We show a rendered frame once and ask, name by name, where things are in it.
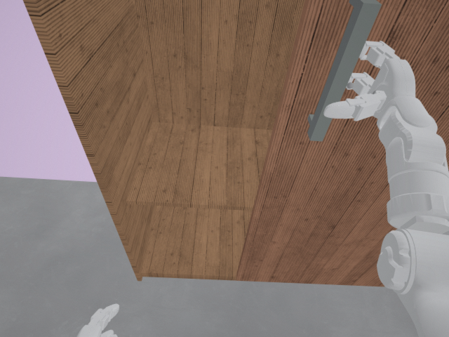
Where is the handle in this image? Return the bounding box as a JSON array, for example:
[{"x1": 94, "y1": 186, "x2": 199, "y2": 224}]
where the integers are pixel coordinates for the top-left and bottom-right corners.
[{"x1": 307, "y1": 0, "x2": 382, "y2": 141}]

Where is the wardrobe door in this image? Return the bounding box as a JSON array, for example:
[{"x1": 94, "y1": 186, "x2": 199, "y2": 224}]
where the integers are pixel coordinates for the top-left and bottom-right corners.
[{"x1": 236, "y1": 0, "x2": 449, "y2": 286}]

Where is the right robot upper arm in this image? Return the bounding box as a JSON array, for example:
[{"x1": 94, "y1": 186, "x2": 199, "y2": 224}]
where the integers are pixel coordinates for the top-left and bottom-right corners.
[{"x1": 377, "y1": 228, "x2": 449, "y2": 337}]

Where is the robot right hand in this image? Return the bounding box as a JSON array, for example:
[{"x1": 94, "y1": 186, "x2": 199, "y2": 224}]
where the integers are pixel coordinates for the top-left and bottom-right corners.
[{"x1": 323, "y1": 41, "x2": 415, "y2": 121}]

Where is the robot left hand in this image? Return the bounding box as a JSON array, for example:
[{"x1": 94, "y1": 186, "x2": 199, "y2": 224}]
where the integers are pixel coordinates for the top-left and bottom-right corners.
[{"x1": 77, "y1": 304, "x2": 119, "y2": 337}]

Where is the robot right forearm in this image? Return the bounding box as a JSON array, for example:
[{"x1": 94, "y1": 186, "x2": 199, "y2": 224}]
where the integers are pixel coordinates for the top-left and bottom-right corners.
[{"x1": 377, "y1": 96, "x2": 449, "y2": 235}]

